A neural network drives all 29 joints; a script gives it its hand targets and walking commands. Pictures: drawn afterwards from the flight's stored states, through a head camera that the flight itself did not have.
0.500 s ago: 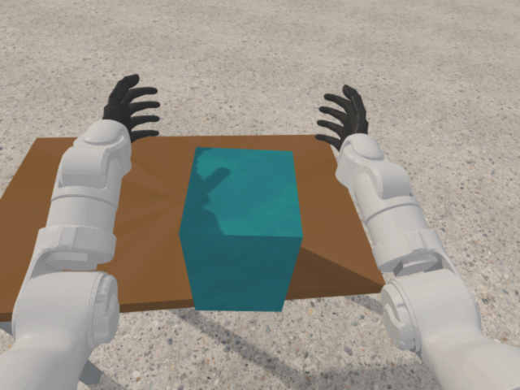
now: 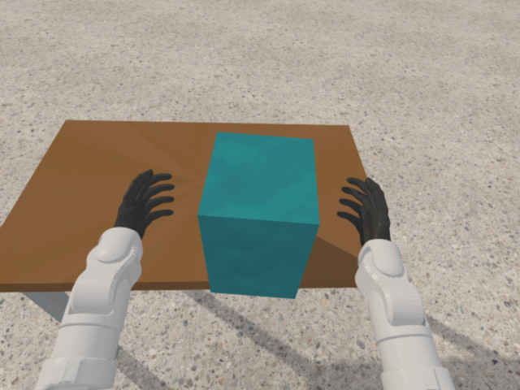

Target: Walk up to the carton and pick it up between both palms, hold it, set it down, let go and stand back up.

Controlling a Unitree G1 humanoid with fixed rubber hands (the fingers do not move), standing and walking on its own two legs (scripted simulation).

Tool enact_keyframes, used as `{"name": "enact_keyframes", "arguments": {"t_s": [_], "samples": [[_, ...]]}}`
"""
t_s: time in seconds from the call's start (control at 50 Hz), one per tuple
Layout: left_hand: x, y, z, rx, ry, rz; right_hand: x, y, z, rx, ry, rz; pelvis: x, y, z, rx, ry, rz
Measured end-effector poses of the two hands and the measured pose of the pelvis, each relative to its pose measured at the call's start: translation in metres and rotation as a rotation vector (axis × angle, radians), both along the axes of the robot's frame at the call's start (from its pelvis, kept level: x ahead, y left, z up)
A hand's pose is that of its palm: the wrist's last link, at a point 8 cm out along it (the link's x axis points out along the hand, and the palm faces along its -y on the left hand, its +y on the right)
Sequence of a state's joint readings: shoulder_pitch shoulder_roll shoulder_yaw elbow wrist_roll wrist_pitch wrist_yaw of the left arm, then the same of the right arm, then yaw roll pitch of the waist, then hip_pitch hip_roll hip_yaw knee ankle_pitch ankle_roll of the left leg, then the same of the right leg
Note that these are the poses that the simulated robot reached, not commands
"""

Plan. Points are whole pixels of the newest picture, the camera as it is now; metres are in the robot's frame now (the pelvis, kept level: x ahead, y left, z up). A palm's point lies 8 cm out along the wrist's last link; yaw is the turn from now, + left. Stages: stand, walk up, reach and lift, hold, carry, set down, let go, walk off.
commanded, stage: set down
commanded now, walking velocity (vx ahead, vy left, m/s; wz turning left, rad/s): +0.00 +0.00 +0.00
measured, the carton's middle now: (258, 220) +0.39 -0.01 +0.02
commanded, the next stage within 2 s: none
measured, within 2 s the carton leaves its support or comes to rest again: neither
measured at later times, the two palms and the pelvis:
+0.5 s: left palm (125, 273) +0.28 +0.19 +0.04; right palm (368, 274) +0.27 -0.17 +0.04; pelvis +0.03 +0.01 +0.00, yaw +0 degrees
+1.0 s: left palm (112, 331) +0.21 +0.21 -0.01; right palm (365, 322) +0.21 -0.17 -0.01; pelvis +0.04 +0.01 +0.00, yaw +0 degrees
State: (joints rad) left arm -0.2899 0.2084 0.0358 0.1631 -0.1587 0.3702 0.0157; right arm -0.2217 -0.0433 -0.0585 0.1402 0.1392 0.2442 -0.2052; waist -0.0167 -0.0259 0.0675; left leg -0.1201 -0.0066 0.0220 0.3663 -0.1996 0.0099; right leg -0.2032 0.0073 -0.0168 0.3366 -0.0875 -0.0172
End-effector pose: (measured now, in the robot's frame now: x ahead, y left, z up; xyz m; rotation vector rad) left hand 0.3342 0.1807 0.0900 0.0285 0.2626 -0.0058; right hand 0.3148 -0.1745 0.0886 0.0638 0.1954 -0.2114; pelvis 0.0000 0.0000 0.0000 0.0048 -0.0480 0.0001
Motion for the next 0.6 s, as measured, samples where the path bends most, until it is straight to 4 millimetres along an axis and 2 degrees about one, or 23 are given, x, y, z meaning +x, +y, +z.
{"name": "enact_keyframes", "arguments": {"t_s": [0.1,0.3,0.48,0.6], "samples": [[-0.009,-0.001,-0.007,0.000,0.004,-0.007,-0.011,0.007,-0.010,0.005,0.014,0.003,0.005,0.001,0.000,-0.002,-0.019,-0.005],[-0.047,0.010,-0.045,-0.011,0.049,0.019,-0.037,0.006,-0.034,-0.018,0.041,-0.002,0.018,0.002,0.000,-0.012,-0.022,0.003],[-0.052,0.013,-0.052,-0.010,0.010,0.010,-0.043,0.004,-0.046,-0.021,0.056,0.012,0.031,0.005,0.001,-0.018,0.012,0.007],[-0.065,0.015,-0.064,0.001,0.029,0.000,-0.058,0.007,-0.060,-0.014,0.087,0.019,0.041,0.008,0.001,-0.024,0.002,0.006]]}}
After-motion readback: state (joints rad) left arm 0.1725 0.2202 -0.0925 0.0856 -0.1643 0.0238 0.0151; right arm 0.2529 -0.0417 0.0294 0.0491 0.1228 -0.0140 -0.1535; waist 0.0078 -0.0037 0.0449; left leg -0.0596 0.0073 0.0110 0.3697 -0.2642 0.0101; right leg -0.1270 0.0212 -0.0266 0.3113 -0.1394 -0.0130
